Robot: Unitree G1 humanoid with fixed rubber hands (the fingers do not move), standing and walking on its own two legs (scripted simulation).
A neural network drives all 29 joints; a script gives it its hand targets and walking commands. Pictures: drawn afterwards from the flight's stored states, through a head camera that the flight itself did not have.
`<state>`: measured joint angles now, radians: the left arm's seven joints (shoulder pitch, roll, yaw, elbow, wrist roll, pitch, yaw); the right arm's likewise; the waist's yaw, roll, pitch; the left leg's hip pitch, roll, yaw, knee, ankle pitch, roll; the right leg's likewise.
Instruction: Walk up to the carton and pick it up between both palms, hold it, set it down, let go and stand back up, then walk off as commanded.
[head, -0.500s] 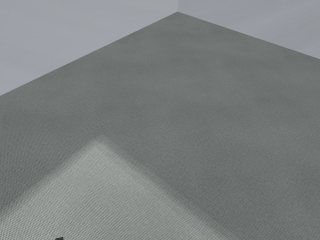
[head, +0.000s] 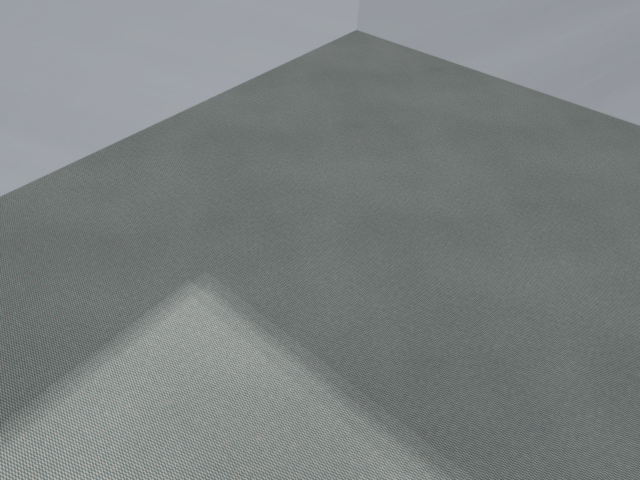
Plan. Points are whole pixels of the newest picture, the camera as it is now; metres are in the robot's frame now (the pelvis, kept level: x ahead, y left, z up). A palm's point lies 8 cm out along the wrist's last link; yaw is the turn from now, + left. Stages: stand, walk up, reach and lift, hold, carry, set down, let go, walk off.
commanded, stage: stand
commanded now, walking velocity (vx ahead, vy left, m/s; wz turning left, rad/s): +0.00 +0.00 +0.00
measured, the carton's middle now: out of the picture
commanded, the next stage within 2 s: walk up in 1.68 s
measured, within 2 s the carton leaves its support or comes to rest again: neither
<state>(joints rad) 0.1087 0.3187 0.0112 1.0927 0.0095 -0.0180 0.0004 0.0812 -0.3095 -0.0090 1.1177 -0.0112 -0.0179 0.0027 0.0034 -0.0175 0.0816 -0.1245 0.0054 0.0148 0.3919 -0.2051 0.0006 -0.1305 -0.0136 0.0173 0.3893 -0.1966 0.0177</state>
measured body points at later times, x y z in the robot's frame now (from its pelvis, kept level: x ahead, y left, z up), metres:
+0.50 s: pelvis +0.00 +0.00 +0.00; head +0.02 +0.01 +0.45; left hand +0.08 +0.29 -0.14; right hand +0.09 -0.29 -0.13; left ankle +0.01 +0.12 -0.74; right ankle +0.01 -0.13 -0.74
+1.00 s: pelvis +0.02 +0.00 +0.00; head +0.03 +0.01 +0.45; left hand +0.10 +0.29 -0.14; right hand +0.10 -0.29 -0.13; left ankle +0.01 +0.12 -0.74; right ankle +0.01 -0.13 -0.74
